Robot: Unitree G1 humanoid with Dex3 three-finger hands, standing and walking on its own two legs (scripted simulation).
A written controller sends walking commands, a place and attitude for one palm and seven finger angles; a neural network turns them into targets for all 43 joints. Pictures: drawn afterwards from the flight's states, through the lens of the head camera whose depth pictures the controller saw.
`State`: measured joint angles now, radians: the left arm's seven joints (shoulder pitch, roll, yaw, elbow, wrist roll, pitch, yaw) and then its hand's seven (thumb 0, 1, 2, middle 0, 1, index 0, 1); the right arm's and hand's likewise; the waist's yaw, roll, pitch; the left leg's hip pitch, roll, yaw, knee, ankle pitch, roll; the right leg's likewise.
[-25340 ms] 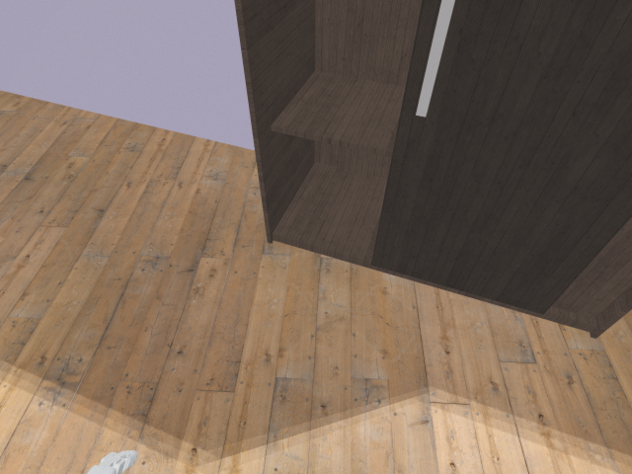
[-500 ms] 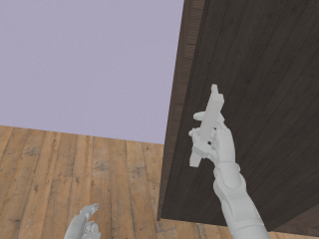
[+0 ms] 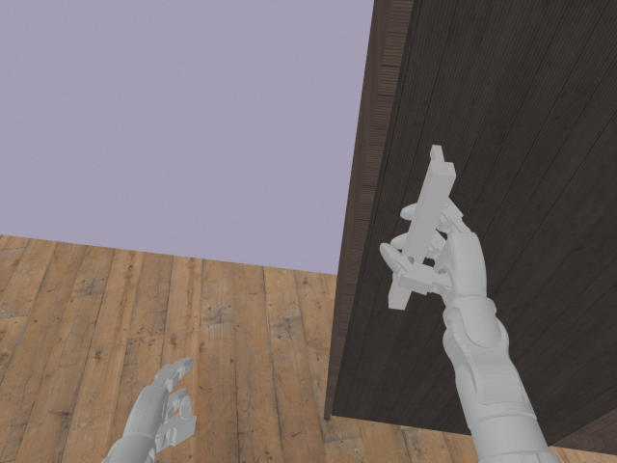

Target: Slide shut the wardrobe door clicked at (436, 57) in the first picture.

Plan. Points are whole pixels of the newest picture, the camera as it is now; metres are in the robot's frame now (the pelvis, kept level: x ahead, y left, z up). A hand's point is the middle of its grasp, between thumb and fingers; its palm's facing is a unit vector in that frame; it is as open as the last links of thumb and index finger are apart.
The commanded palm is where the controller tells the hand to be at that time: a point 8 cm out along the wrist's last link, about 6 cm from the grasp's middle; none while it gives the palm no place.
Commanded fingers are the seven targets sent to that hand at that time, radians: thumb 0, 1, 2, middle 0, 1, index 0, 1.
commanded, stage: loosen the grip on the handle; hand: right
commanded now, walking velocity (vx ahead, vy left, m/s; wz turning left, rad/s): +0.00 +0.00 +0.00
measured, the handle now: (414, 236) +0.39 -0.12 +0.12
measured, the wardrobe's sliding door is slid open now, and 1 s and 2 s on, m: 0.00 0.00 0.00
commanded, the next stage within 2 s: slip the hand off the handle in 0.38 s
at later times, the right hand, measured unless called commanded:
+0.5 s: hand (407, 265) +0.34 -0.11 +0.11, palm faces -0.03 +1.00 -0.08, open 14.5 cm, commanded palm +0.31 -0.16 +0.12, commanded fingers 0.00 0.55 -0.20 0.25 1.15 0.25 1.15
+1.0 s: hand (464, 291) +0.30 -0.17 +0.11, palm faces +0.00 +1.00 -0.10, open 14.7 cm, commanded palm +0.29 -0.22 +0.12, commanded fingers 0.00 0.55 -0.20 0.25 1.15 0.25 1.15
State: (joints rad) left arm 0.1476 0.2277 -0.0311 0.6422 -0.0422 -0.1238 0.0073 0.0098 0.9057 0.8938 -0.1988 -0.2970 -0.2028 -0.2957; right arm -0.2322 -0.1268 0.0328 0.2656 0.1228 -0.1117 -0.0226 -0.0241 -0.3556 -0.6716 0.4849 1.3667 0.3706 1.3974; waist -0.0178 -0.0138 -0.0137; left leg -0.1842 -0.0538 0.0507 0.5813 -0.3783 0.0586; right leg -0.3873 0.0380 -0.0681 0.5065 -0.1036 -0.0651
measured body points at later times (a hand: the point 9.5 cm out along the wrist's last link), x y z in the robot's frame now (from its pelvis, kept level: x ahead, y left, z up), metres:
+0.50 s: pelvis +0.01 +0.02 -0.01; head +0.00 +0.03 +0.44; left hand +0.14 +0.26 -0.11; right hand +0.33 -0.16 +0.12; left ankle -0.04 +0.08 -0.73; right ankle +0.11 -0.07 -0.73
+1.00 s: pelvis +0.02 -0.01 -0.01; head +0.00 +0.00 +0.44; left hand +0.21 +0.22 -0.08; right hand +0.30 -0.23 +0.11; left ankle -0.04 +0.08 -0.73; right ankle +0.11 -0.07 -0.73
